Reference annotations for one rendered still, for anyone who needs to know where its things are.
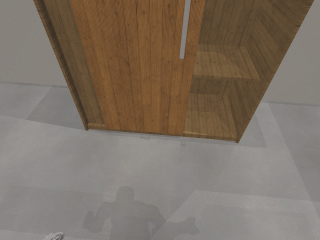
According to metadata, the handle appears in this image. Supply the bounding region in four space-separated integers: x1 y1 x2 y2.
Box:
179 0 191 59

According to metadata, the wardrobe door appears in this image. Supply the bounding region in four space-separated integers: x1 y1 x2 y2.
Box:
70 0 205 135
43 0 105 124

